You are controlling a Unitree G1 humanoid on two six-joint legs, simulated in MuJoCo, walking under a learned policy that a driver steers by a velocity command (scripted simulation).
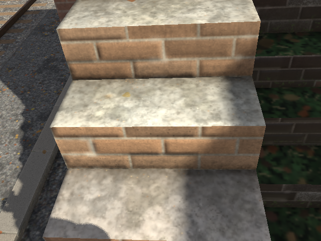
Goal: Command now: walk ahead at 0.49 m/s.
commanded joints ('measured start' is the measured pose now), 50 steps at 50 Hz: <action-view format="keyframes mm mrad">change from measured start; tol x64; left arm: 1 -91 -127 -49 -131 38 -80 -83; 50 53 -146 -38 57 -8 114 45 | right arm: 1 253 41 -28 132 38 -5 29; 50 -36 40 25 64 17 38 -8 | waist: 1 16 -174 76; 50 137 112 49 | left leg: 1 468 336 -594 -429 595 56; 10 -371 284 -323 -643 -70 73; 15 -718 61 -454 1252 -51 -54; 20 -1117 225 -249 1626 -57 -115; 30 46 114 108 116 -53 -95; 33 521 490 -869 -625 387 130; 50 288 357 -106 -680 724 -78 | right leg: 1 -595 131 218 428 -394 -105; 10 149 -121 -268 -532 -534 45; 15 661 -563 337 -875 1010 -19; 17 632 -654 555 -1205 -124 -180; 24 -296 -279 -123 -1487 -315 -53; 30 342 -348 -197 -1093 1837 -105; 34 -190 31 62 235 -312 -40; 50 -252 -135 -170 -438 -290 37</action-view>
